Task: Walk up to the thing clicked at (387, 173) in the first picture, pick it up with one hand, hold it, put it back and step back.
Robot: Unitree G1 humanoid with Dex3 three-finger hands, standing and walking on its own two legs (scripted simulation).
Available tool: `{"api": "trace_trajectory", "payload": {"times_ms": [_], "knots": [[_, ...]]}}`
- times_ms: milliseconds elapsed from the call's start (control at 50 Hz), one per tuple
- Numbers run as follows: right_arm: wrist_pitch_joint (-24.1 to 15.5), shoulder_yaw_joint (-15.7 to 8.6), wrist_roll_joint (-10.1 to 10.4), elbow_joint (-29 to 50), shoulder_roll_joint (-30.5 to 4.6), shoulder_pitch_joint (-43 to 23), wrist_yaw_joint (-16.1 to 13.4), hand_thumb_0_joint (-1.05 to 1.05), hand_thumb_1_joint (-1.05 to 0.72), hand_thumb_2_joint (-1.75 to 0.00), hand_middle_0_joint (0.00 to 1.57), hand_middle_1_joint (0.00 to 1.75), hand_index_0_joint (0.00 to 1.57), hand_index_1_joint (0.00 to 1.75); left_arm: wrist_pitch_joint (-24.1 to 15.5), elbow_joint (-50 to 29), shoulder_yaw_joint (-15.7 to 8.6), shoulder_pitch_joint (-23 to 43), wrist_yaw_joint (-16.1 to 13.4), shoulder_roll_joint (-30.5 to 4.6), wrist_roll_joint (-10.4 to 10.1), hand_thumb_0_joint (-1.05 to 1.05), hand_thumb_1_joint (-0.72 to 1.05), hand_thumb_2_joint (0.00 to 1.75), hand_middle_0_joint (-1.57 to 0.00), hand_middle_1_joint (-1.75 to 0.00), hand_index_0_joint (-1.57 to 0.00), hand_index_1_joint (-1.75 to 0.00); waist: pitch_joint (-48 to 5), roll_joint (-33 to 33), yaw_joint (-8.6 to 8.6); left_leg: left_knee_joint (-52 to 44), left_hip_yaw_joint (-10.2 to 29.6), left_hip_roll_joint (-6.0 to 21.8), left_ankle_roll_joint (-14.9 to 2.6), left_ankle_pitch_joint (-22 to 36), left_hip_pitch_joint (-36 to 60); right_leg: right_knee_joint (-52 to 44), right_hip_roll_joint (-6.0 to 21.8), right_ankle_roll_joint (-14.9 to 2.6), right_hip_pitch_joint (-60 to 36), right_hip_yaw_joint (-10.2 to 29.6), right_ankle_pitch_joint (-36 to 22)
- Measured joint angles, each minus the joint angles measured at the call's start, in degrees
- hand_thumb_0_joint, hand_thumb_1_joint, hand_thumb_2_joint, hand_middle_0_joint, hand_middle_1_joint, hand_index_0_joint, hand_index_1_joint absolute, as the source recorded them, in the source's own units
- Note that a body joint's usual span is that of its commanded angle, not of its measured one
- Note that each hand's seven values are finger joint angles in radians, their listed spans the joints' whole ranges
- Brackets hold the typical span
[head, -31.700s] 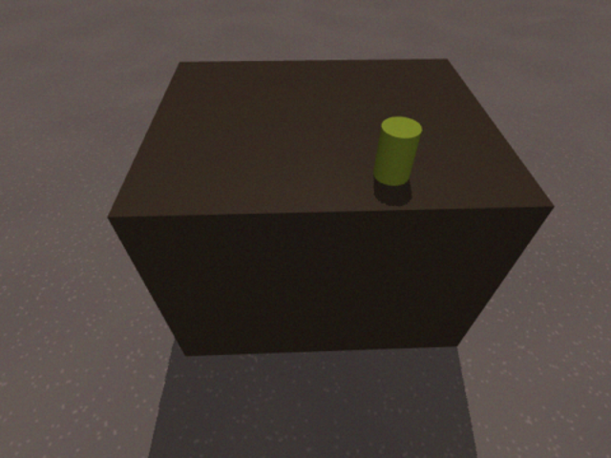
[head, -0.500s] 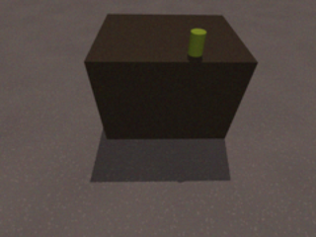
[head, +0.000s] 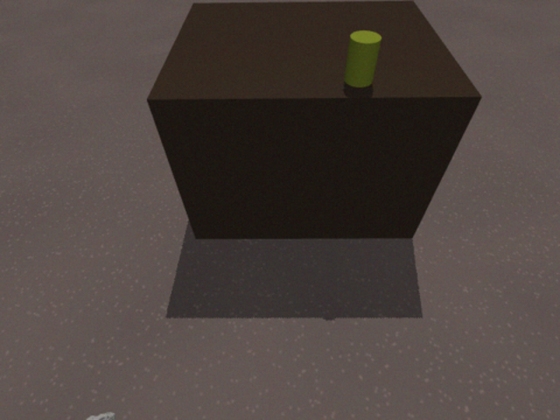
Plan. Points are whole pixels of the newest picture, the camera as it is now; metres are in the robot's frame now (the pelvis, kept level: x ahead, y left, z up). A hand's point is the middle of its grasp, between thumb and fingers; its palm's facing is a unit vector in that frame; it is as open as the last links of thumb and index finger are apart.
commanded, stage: step back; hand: right
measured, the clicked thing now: (361, 59) +1.06 -0.24 +0.01
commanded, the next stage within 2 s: stand in 0.18 s
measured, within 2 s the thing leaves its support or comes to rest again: neither
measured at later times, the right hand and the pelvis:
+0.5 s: hand out of the picture +0.12 -0.24 -0.13, palm faces +0.00 +0.94 -0.33, open 7.4 cm; pelvis +0.01 +0.01 +0.02, yaw -1 degrees
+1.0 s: hand out of the picture +0.06 -0.26 -0.14, palm faces +0.01 +0.95 -0.32, open 7.4 cm; pelvis +0.00 -0.01 +0.02, yaw -2 degrees
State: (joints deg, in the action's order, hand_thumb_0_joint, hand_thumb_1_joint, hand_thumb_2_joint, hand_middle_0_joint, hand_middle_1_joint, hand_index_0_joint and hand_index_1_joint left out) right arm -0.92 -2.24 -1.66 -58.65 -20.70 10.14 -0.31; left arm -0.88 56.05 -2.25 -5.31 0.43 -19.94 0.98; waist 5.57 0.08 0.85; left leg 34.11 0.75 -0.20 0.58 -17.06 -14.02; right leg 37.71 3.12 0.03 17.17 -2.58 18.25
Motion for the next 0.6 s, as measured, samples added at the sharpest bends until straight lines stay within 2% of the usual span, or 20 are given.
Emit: {"api": "trace_trajectory", "payload": {"times_ms": [60,120,200,380,600], "knots": [[0.1,0.5,-0.1,-1.1,0.7,-0.6,0.2,0.01,-0.9,-0.9,0.2,0.3,0.21,0.3,0.8,0.7,-0.2,0.3,-0.3,-0.7,-0.8,0.0,0.9,0.89,-0.2,-0.3,-0.2,-0.3,-0.7,-0.8,0.32,0.0,-0.9,0.1,-0.13,-1.3,0.3,-1.3,-0.1,0.52,-0.5,0.8,-0.3],[0.5,0.8,0.0,-2.3,1.1,-2.2,0.2,0.01,-0.9,-0.9,0.2,0.3,0.21,0.3,0.8,1.9,-0.2,0.7,-0.4,-1.4,-0.7,0.0,0.9,0.89,-0.2,-0.3,-0.2,-0.3,-0.9,-0.5,0.14,0.0,-0.6,1.2,-0.12,-1.9,0.7,-4.0,-1.2,0.68,-2.1,0.5,-1.5],[0.2,1.0,0.4,-2.8,1.3,-3.9,0.2,0.01,-0.9,-0.9,0.2,0.3,0.21,0.3,0.6,3.1,-0.1,1.3,-0.4,-2.1,-1.0,0.0,0.9,0.89,-0.2,-0.3,-0.2,-0.3,-0.9,-1.1,0.05,-1.7,-0.7,1.0,-0.21,-1.2,1.8,-5.6,-1.0,0.79,-3.2,0.5,-2.1],[-0.6,1.5,0.9,-3.9,1.0,-6.7,0.9,0.01,-0.9,-0.9,0.2,0.3,0.21,0.3,0.3,7.1,1.9,0.7,0.2,-0.4,-0.8,0.0,0.9,0.89,-0.2,-0.3,-0.2,-0.3,-2.0,-0.6,0.1,-10.6,-1.2,0.7,-0.26,2.9,7.2,-13.9,-0.9,1.16,-8.3,0.8,-6.0],[-0.2,1.4,0.9,-5.2,1.0,-7.1,1.4,0.01,-0.9,-0.9,0.2,0.3,0.21,0.3,-0.4,9.1,2.5,-0.1,0.3,0.1,-0.4,0.0,0.9,0.89,-0.2,-0.3,-0.2,-0.3,-1.9,-0.1,-0.05,-15.7,-1.3,1.2,0.31,6.0,9.3,-18.5,-1.5,0.7,-10.0,0.7,-8.9]]}}
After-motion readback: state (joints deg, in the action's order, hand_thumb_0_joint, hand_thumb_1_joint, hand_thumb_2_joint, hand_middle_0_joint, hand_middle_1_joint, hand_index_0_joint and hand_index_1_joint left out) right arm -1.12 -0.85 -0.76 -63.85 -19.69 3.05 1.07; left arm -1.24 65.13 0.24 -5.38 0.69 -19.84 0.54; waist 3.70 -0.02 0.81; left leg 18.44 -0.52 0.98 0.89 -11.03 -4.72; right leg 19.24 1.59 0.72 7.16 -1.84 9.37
